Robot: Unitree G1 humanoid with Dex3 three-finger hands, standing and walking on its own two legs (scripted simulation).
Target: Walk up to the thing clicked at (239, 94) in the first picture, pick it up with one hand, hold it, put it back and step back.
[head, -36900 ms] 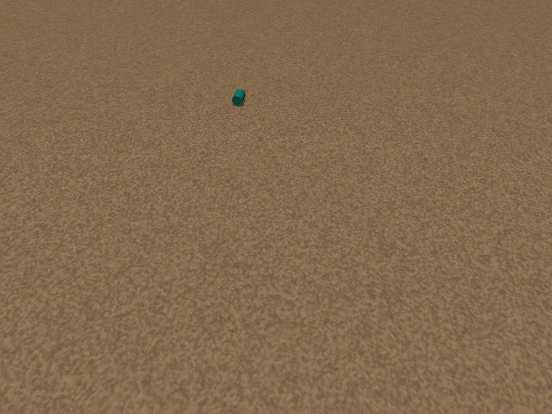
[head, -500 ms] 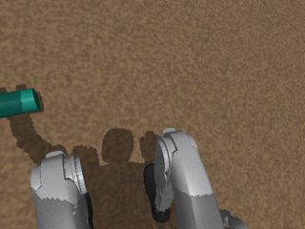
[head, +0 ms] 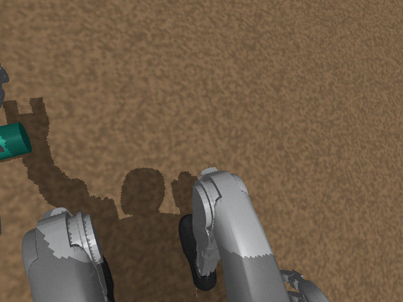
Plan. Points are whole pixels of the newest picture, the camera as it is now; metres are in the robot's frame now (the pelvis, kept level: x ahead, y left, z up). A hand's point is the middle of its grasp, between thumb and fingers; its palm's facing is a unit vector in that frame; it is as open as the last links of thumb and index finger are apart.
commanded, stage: approach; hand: left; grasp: from above
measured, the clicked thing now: out of the picture +0.49 +0.30 -0.29
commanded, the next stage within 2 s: rest palm in 0.36 s
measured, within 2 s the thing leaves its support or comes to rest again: neither
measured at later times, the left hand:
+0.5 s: hand out of the picture +0.48 +0.31 -0.17, palm faces -0.43 -0.07 -0.90, open 14.2 cm
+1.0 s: hand out of the picture +0.48 +0.30 -0.23, palm faces -0.45 -0.08 -0.89, open 14.3 cm
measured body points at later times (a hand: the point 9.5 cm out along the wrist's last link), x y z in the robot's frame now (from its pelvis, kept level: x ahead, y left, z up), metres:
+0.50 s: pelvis +0.00 +0.00 -0.01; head +0.25 +0.09 +0.35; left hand +0.50 +0.32 -0.12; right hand +0.05 -0.28 -0.09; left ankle +0.07 +0.13 -0.30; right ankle +0.11 -0.13 -0.29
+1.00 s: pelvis +0.00 +0.00 -0.02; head +0.28 +0.08 +0.32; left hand +0.50 +0.30 -0.18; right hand +0.00 -0.27 -0.09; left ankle +0.07 +0.13 -0.29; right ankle +0.11 -0.13 -0.29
